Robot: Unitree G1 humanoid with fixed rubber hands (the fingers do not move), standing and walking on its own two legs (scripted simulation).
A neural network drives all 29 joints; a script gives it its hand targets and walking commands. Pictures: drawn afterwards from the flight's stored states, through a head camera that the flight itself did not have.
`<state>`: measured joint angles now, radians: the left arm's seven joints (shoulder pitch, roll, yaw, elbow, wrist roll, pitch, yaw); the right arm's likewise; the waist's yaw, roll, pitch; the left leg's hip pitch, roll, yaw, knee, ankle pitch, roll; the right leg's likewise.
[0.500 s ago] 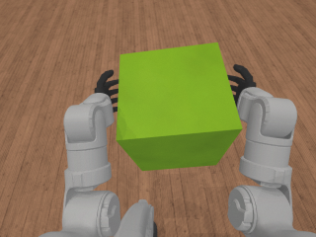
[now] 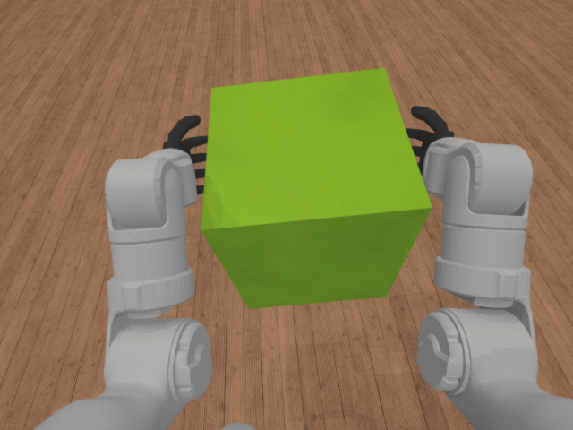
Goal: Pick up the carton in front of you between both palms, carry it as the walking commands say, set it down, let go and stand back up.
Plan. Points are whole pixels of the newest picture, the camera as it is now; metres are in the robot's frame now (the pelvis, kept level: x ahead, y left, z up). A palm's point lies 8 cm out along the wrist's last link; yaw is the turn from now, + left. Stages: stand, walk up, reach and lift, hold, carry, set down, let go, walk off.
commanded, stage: carry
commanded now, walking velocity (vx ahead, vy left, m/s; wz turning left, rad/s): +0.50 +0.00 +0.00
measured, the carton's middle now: (308, 203) +0.40 +0.02 +0.11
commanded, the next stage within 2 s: none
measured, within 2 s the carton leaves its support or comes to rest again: neither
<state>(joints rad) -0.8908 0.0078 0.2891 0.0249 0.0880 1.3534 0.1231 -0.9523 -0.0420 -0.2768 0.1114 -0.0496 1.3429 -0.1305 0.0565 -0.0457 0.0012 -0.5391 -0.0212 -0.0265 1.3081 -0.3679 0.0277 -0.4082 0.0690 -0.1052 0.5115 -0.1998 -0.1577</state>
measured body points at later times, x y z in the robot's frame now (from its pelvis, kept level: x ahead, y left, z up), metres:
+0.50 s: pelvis +0.36 +0.05 +0.01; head +0.44 +0.03 +0.45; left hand +0.71 +0.16 +0.04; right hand +0.68 -0.14 +0.03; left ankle +0.40 +0.10 -0.73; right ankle +0.24 -0.05 -0.64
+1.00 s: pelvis +0.73 +0.05 -0.01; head +0.68 +0.06 +0.44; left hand +1.01 +0.20 +0.10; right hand +1.01 -0.10 +0.10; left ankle +0.81 +0.15 -0.74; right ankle +0.62 -0.10 -0.73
